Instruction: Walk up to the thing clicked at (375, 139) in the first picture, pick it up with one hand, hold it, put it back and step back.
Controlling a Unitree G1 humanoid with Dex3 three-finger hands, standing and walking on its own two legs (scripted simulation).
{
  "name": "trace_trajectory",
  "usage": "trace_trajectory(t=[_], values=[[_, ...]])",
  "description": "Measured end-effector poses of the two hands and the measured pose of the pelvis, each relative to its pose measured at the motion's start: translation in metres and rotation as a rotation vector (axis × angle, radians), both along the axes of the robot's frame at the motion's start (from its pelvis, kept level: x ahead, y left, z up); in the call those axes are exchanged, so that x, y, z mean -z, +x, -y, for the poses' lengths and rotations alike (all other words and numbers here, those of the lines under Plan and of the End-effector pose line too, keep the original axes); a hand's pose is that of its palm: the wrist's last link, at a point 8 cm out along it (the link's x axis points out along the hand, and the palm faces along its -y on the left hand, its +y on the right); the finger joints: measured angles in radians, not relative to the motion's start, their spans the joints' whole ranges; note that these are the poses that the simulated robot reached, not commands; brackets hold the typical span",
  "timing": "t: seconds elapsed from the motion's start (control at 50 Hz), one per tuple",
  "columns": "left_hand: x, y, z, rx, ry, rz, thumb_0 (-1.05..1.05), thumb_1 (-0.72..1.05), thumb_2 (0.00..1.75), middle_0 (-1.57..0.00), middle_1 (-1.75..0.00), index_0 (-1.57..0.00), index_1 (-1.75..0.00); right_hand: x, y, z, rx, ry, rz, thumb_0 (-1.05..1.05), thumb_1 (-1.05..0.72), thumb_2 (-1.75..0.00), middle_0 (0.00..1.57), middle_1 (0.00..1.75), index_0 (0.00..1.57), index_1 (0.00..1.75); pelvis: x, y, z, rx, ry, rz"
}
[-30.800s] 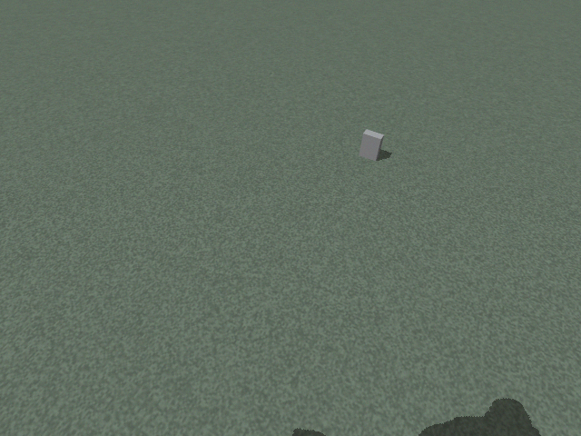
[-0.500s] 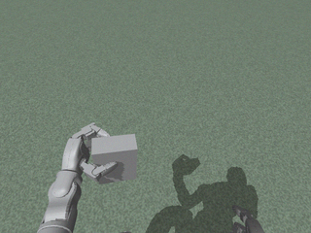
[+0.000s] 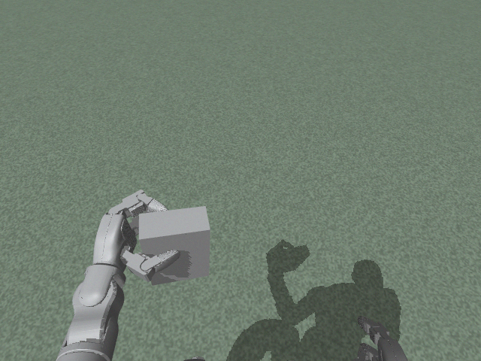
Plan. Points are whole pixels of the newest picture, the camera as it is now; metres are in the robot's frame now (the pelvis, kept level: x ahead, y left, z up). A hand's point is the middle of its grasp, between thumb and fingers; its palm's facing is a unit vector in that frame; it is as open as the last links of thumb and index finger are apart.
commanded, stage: hold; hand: left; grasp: from the side
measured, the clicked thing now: (177, 247) +0.30 +0.12 +0.02
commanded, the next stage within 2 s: crouch in 0.08 s
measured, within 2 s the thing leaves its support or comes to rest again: neither
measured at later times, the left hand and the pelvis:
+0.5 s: hand (161, 253) +0.30 +0.15 -0.01, palm faces +0.00 -1.00 +0.00, open 9.2 cm; pelvis -0.01 +0.00 -0.02, yaw +0 degrees
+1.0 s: hand (176, 294) +0.31 +0.17 -0.26, palm faces +0.06 -1.00 -0.03, open 9.2 cm; pelvis -0.05 +0.00 -0.23, yaw -2 degrees
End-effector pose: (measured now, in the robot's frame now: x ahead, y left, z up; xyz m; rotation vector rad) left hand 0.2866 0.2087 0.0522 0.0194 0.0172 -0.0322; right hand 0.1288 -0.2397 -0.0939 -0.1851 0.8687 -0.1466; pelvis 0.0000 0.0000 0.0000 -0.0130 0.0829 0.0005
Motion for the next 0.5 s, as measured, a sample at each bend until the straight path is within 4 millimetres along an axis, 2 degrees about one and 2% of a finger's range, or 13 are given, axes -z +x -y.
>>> trace_trajectory(t=[0.12,0.28,0.4,0.5], values=[[-0.004,-0.001,0.005,0.02,-0.002,0.014,0.01,-0.45,1.1,-0.88,-1.24,-0.85,-1.19,-0.001,0.001,0.001,0.0,-0.003,0.006,0.01,-0.91,-0.9,0.2,0.3,0.2,0.3,0.0,0.001,0.0,-0.001,0.0,0.005],[0.005,0.0,0.003,-0.001,-0.002,-0.006,0.01,-0.44,1.07,-0.89,-1.22,-0.86,-1.17,-0.003,0.002,0.003,-0.002,-0.009,0.006,0.01,-0.9,-0.9,0.2,0.3,0.2,0.3,0.0,-0.002,0.001,0.0,0.0,-0.001],[0.028,-0.005,0.001,-0.012,0.002,-0.058,0.0,-0.4,1.01,-0.9,-1.18,-0.87,-1.14,0.004,0.0,0.005,-0.012,-0.016,-0.009,0.01,-0.89,-0.9,0.2,0.3,0.2,0.3,0.006,-0.004,0.001,-0.002,-0.002,-0.033],[0.059,-0.005,0.0,-0.033,-0.02,-0.063,0.0,-0.39,0.98,-0.9,-1.17,-0.88,-1.12,0.02,-0.006,0.009,-0.028,-0.028,-0.032,0.01,-0.88,-0.89,0.2,0.3,0.2,0.3,0.021,-0.011,0.001,-0.004,-0.003,-0.089]])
